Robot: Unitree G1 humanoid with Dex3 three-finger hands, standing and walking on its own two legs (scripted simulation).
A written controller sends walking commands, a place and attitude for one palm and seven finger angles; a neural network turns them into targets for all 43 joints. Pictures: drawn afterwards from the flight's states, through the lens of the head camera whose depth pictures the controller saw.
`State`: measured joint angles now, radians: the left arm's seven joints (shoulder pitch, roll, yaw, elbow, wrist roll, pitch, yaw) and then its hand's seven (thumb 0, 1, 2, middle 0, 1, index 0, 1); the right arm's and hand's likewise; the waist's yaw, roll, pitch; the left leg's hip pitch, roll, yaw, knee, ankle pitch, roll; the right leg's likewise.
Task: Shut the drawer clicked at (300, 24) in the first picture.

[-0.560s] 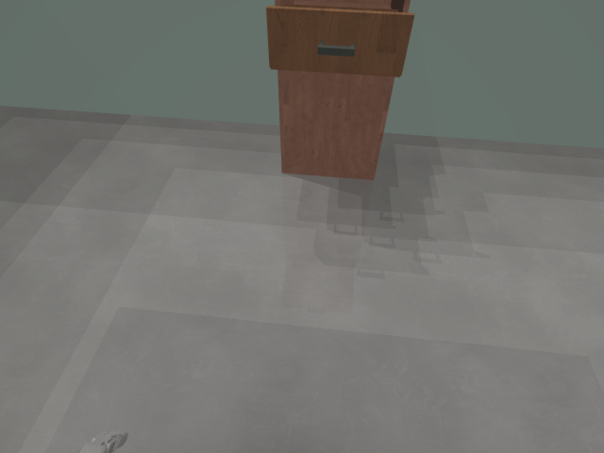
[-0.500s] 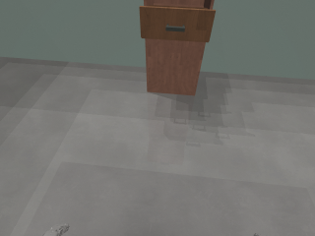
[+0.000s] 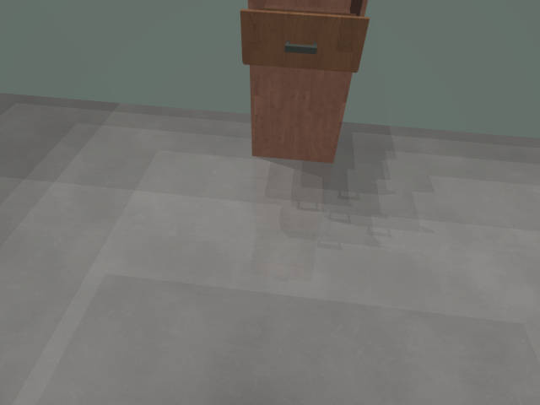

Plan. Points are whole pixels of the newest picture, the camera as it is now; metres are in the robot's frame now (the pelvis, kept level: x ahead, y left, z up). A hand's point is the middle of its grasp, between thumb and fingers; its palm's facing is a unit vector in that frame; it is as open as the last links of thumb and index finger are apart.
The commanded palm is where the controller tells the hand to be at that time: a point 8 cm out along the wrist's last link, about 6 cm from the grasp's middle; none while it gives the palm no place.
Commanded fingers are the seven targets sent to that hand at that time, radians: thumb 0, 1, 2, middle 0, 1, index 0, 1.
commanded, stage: stand and wait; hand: left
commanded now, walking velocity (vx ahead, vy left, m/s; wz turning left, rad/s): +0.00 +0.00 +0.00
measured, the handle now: (301, 46) +1.23 -0.03 +0.01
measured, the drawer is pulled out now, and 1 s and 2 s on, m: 0.30 0.30 0.30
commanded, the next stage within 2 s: look at it before walking up in 0.34 s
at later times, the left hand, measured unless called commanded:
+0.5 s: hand out of the picture +0.06 +0.24 -0.15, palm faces -0.03 -0.95 -0.32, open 7.4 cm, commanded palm none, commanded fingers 0.00 0.90 0.90 -0.20 -0.30 -0.20 -0.30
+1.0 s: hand out of the picture +0.06 +0.25 -0.15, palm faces -0.03 -0.94 -0.33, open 7.4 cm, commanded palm none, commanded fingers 0.00 0.90 0.90 -0.20 -0.30 -0.20 -0.30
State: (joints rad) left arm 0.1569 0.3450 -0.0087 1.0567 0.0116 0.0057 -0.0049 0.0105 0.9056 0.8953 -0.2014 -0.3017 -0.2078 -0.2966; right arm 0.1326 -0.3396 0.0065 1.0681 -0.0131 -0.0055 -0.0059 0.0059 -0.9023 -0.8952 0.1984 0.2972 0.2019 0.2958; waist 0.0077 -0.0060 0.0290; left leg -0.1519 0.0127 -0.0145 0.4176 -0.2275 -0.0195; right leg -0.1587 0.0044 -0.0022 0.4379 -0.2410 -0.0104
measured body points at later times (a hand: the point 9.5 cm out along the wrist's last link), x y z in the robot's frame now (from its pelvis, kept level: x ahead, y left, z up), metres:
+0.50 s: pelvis -0.01 +0.00 +0.00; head -0.02 +0.00 +0.45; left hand +0.06 +0.29 -0.13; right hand +0.05 -0.29 -0.13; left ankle +0.00 +0.13 -0.74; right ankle +0.00 -0.11 -0.74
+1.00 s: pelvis -0.01 +0.00 +0.00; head -0.01 +0.00 +0.45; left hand +0.06 +0.30 -0.13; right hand +0.07 -0.29 -0.13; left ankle +0.00 +0.13 -0.74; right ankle +0.00 -0.11 -0.74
